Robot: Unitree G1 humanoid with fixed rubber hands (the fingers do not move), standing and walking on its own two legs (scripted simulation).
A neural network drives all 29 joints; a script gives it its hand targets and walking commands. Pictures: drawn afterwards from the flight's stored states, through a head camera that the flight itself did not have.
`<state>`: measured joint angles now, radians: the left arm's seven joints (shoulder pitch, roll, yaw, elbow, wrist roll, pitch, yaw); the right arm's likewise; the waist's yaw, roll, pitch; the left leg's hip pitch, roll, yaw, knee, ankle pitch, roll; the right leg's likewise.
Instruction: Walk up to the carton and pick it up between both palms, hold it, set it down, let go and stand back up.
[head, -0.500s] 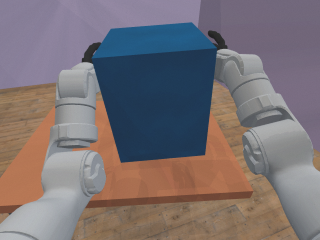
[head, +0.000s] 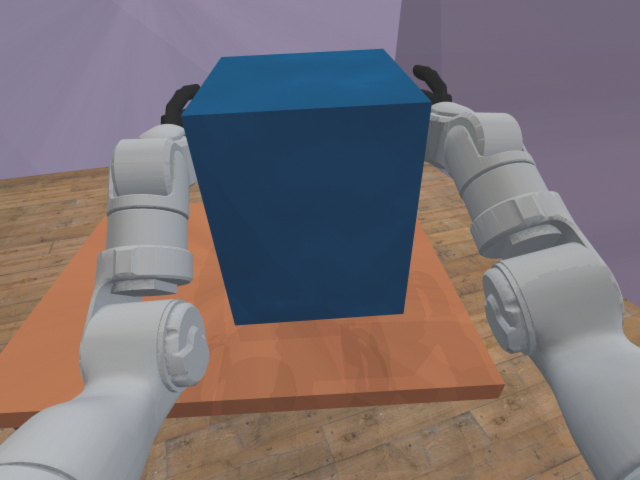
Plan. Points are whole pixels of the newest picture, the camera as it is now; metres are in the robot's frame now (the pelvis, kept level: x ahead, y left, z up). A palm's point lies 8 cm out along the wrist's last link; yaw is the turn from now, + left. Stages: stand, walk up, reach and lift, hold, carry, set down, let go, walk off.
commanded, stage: hold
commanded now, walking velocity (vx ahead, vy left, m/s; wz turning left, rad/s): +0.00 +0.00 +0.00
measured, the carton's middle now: (311, 183) +0.36 +0.00 +0.26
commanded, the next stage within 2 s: none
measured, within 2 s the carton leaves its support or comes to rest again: neither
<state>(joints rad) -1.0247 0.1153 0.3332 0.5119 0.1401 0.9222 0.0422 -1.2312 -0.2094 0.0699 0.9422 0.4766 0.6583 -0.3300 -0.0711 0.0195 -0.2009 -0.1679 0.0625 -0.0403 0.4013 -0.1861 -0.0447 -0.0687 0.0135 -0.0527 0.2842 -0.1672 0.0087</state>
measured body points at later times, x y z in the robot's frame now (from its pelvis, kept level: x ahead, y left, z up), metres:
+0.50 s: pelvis +0.00 +0.00 +0.00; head -0.10 +0.01 +0.44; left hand +0.39 +0.15 +0.31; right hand +0.39 -0.15 +0.33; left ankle +0.02 +0.14 -0.75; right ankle -0.01 -0.12 -0.75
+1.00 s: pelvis +0.00 +0.00 +0.00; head -0.09 +0.02 +0.44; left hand +0.39 +0.15 +0.31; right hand +0.39 -0.14 +0.33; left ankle +0.02 +0.14 -0.75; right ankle -0.01 -0.12 -0.75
